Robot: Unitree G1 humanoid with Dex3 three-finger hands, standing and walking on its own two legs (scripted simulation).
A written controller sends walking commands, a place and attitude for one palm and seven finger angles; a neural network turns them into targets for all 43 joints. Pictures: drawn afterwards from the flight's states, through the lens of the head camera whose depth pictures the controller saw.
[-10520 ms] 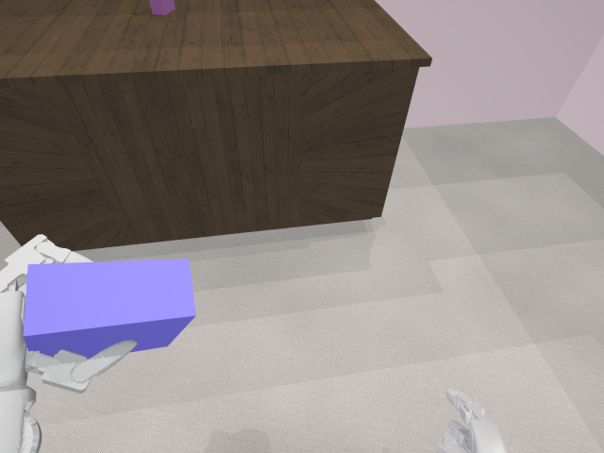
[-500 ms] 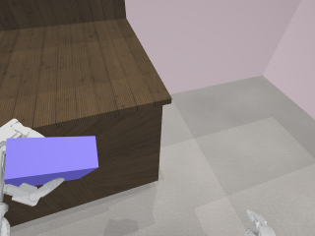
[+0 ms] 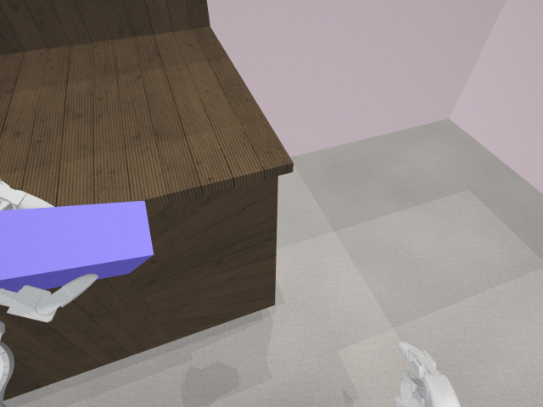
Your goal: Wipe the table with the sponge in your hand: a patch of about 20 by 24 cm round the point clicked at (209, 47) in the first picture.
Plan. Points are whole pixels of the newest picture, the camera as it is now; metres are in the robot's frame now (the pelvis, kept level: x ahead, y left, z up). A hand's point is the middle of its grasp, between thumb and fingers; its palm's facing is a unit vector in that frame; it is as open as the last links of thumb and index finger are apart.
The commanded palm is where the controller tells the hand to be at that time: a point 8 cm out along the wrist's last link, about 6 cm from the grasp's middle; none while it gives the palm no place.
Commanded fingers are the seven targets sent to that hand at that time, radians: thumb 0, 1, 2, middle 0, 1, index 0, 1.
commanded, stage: come to a stop and stand still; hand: left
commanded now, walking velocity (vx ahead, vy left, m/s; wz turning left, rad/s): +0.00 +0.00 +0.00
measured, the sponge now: (96, 246) +0.25 +0.22 +0.17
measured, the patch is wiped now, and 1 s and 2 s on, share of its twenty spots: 0.00 0.00 0.00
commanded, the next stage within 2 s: look again from close up in 0.52 s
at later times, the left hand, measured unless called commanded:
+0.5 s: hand (41, 251) +0.25 +0.28 +0.16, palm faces +0.42 -0.83 -0.37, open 10.1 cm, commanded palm +0.19 +0.31 +0.18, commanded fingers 0.00 0.10 1.30 -1.20 -1.60 -1.20 -1.60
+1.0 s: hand (34, 258) +0.24 +0.29 +0.16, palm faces +0.42 -0.83 -0.37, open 10.0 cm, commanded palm +0.18 +0.32 +0.18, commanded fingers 0.00 0.10 1.30 -1.20 -1.60 -1.20 -1.60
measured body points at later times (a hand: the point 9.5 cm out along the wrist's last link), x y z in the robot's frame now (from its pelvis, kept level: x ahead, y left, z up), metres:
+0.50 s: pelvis +0.03 +0.03 +0.01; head +0.05 +0.04 +0.45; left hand +0.22 +0.32 +0.18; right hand +0.23 -0.18 -0.06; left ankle +0.00 +0.12 -0.74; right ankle +0.07 -0.09 -0.73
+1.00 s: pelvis +0.02 +0.03 +0.01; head +0.04 +0.04 +0.46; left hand +0.21 +0.33 +0.18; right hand +0.20 -0.19 -0.07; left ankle +0.00 +0.12 -0.74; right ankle +0.07 -0.09 -0.73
